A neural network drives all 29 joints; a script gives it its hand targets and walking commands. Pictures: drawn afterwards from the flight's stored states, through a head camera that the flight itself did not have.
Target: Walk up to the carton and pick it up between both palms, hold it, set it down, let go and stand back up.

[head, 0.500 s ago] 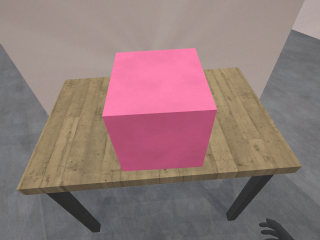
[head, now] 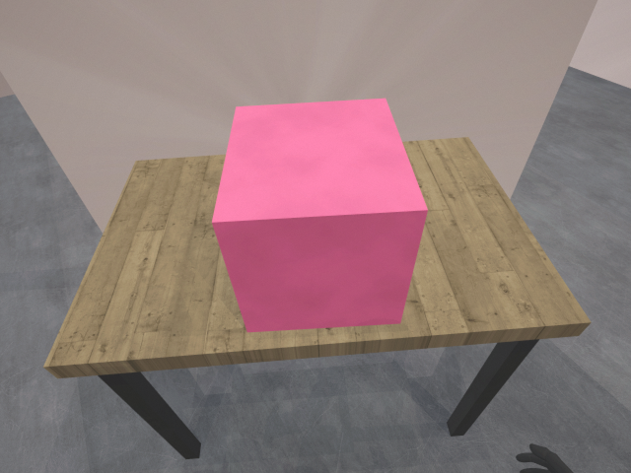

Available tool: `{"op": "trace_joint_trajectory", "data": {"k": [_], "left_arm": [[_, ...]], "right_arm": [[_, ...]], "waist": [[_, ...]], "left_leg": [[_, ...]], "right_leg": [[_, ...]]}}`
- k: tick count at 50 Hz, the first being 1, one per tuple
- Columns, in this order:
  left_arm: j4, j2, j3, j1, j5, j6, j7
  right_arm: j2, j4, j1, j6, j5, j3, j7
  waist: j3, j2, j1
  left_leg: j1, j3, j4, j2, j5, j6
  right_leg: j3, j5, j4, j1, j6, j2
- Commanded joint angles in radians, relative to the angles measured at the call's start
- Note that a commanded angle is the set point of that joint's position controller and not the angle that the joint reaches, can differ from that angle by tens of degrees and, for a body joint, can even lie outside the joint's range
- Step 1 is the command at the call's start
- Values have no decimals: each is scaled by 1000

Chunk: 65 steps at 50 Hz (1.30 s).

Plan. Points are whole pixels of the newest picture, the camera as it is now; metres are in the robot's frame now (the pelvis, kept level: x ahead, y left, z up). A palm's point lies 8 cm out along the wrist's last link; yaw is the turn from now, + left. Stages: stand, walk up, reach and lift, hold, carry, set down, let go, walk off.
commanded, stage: stand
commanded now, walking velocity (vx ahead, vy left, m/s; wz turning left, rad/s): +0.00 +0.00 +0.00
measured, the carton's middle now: (317, 214) +0.52 +0.01 +0.04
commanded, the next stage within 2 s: none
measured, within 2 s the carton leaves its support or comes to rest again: neither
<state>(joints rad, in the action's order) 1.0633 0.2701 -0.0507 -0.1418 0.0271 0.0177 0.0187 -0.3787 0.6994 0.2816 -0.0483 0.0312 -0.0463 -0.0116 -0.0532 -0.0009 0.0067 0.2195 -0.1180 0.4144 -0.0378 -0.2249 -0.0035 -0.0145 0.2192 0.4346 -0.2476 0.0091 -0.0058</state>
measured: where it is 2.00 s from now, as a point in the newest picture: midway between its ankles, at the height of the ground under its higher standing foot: outside the picture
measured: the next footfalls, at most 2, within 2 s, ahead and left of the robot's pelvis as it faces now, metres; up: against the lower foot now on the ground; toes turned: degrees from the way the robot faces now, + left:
none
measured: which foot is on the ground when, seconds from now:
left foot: down 0.00-1.00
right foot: down 0.00-1.00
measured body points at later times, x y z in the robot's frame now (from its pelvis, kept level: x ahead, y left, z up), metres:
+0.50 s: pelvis -0.01 +0.00 +0.00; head -0.02 +0.00 +0.45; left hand +0.08 +0.27 -0.14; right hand +0.10 -0.29 -0.10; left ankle -0.01 +0.12 -0.74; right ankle +0.00 -0.11 -0.74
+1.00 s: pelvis -0.01 +0.00 +0.00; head -0.02 +0.00 +0.45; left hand +0.07 +0.28 -0.13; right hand +0.09 -0.29 -0.10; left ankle -0.01 +0.12 -0.74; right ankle +0.00 -0.11 -0.74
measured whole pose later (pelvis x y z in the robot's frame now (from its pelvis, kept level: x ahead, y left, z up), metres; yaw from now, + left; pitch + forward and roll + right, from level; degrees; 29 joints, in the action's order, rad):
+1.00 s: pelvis -0.01 +0.00 +0.00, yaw +0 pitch +1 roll +0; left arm 1.10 0.27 -0.05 -0.14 0.02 0.02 0.02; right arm -0.38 0.75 0.28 -0.05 0.03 -0.05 -0.01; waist -0.05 0.00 0.01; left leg 0.22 -0.12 0.41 -0.04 -0.21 0.00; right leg -0.01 0.20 0.43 -0.24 0.01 -0.01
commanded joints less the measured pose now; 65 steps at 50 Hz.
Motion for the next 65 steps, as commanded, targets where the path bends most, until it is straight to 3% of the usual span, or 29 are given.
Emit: {"op": "trace_joint_trajectory", "data": {"k": [1,65], "left_arm": [[-42,278,-24,48,-17,33,6],[-8,282,-17,55,-23,30,4]], "right_arm": [[-188,94,-30,-25,-61,74,-12],[-192,149,-51,-27,-61,69,-12]], "waist": [[-8,92,-1],[38,93,0]], "left_leg": [[-73,145,-69,-117,136,33],[-56,154,-107,-125,83,23]], "right_leg": [[119,-206,-88,113,42,-130],[125,-162,-110,84,33,-133]]}}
